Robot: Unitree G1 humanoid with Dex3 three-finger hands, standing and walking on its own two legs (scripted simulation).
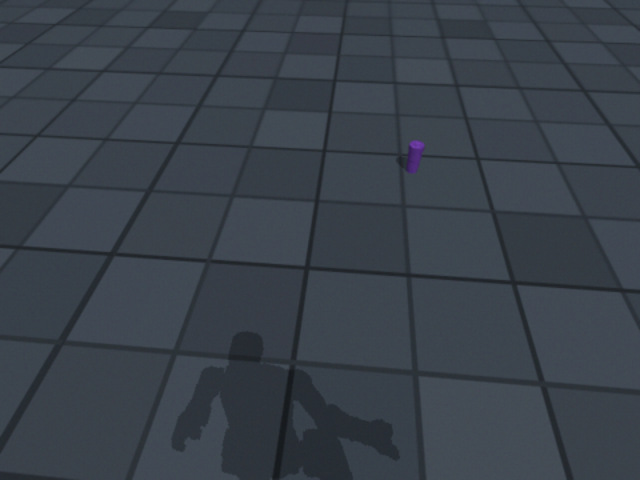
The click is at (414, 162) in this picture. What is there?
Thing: tapered cup
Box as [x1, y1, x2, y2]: [406, 140, 424, 173]
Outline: 416,140 411,141 409,144 406,170 411,173 416,171 424,146 422,142
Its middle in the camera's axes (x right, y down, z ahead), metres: +0.47 -0.44 +1.97
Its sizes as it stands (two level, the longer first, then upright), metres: 0.074 0.074 0.155
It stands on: the floor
